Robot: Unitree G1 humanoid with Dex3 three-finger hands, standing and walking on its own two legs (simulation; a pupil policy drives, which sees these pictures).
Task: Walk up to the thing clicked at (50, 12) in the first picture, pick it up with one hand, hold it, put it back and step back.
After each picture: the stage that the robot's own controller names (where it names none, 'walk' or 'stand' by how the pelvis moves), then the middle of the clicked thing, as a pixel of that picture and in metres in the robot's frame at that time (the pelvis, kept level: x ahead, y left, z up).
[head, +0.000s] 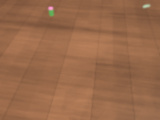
stand; (51, 11) +2.14 +0.44 -0.72
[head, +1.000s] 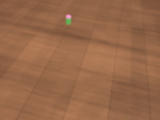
walk; (68, 19) +2.03 +0.15 -0.70
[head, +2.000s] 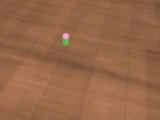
walk; (65, 39) +1.41 +0.13 -0.71
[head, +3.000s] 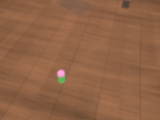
walk; (61, 76) +0.91 +0.17 -0.71
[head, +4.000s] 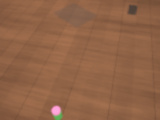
walk; (57, 113) +0.54 +0.23 -0.69
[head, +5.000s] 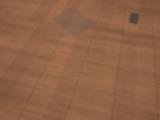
stand; out of the picture +0.36 +0.21 -0.71
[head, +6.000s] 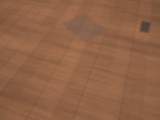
stand; out of the picture +0.36 +0.18 -0.71
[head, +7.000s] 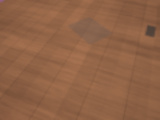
stand; out of the picture +0.37 +0.17 -0.72
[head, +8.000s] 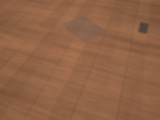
stand; out of the picture +0.39 +0.20 -0.72
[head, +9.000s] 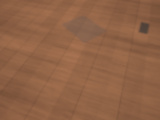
stand; out of the picture +0.38 +0.20 -0.72
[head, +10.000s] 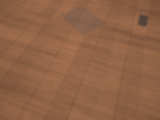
go down; out of the picture +0.38 +0.18 -0.72
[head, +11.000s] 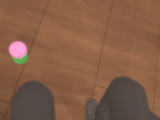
go down; (19, 53) +0.48 +0.21 -0.31
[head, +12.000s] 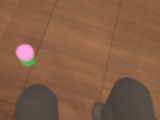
close in; (26, 56) +0.47 +0.19 -0.30
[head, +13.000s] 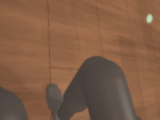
close in; out of the picture +0.47 +0.25 -0.24
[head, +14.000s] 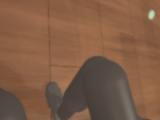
close; out of the picture +0.46 +0.25 -0.24
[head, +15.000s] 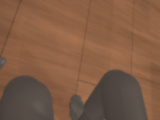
lift; out of the picture +0.40 +0.25 -0.17
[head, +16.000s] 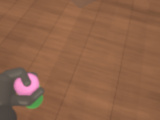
hold; (30, 92) +0.33 +0.17 -0.01
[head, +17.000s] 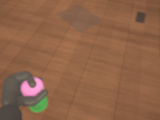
hold; (35, 95) +0.33 +0.17 -0.01
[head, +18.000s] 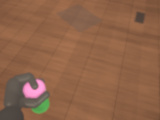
hold; (37, 97) +0.33 +0.16 -0.02
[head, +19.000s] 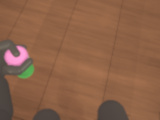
crouch; (20, 63) +0.43 +0.18 -0.09
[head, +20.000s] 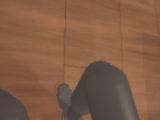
lower; out of the picture +0.49 +0.24 -0.21
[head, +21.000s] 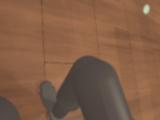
lower; out of the picture +0.47 +0.26 -0.25
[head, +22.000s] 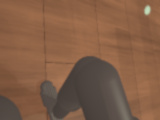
lower; out of the picture +0.47 +0.26 -0.25
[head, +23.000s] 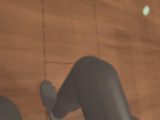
lower; out of the picture +0.47 +0.26 -0.25
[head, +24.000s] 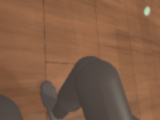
loosen; out of the picture +0.47 +0.26 -0.25
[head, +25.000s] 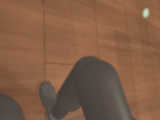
withdraw; out of the picture +0.47 +0.25 -0.25
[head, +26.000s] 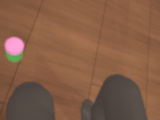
stand; (14, 50) +0.48 +0.20 -0.28
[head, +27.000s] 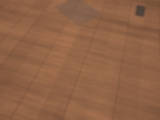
stand; out of the picture +0.40 +0.17 -0.64
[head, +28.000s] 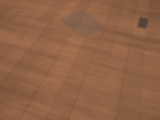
stand; out of the picture +0.40 +0.18 -0.67
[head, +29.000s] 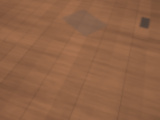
stand; out of the picture +0.41 +0.17 -0.67
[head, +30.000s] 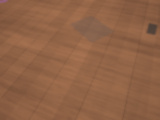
walk; out of the picture +0.42 +0.17 -0.72
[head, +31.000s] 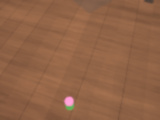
walk; (69, 103) +0.51 +0.11 -0.71
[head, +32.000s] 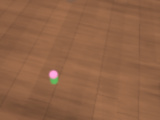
walk; (53, 77) +0.75 +0.19 -0.70
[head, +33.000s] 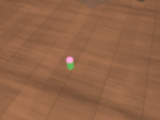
stand; (70, 63) +1.06 +0.19 -0.70
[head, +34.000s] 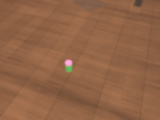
stand; (68, 66) +1.05 +0.15 -0.72
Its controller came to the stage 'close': yes
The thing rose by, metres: 0.71
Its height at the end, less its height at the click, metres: +0.00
